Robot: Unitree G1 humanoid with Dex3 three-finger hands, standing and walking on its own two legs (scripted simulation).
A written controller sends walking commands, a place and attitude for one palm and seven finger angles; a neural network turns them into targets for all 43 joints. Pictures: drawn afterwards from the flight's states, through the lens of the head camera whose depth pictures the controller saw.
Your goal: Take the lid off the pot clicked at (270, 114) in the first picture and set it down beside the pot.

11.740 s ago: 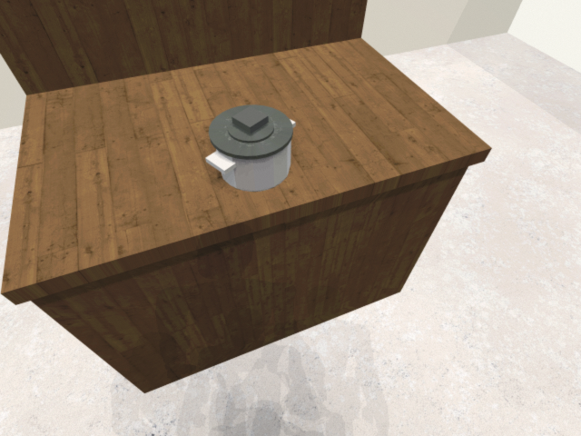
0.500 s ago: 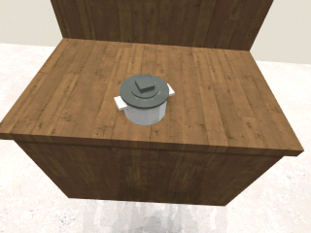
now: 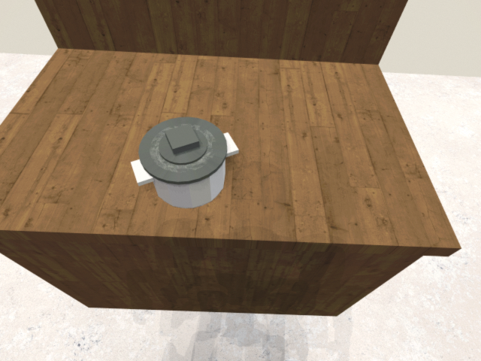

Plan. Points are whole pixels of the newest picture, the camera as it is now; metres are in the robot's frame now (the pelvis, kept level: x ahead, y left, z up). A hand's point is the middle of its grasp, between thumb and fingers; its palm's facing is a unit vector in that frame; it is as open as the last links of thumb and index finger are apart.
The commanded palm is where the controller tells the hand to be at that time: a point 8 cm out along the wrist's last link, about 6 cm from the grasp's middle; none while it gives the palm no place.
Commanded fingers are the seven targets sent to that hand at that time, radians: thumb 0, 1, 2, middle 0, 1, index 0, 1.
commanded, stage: come to a stop and stand still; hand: left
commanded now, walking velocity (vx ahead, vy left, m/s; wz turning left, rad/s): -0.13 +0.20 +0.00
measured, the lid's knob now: (182, 138) +0.45 +0.13 +0.09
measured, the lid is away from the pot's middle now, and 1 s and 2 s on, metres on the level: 0.00 0.00 0.00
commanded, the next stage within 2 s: look again from close up in 0.88 s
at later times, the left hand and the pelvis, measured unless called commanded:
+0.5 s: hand out of the picture +0.05 +0.17 -0.17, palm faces +0.01 -0.97 -0.24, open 7.3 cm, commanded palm none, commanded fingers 0.00 0.90 0.90 -0.20 -0.30 -0.20 -0.30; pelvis +0.01 -0.02 +0.00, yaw +0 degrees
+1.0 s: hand out of the picture +0.02 +0.18 -0.17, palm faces -0.01 -0.98 -0.20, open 7.4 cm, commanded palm none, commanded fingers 0.00 0.90 0.90 -0.20 -0.30 -0.20 -0.30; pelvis +0.01 +0.00 +0.00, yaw -1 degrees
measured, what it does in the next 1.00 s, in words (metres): steps on the spot: right foot, then left foot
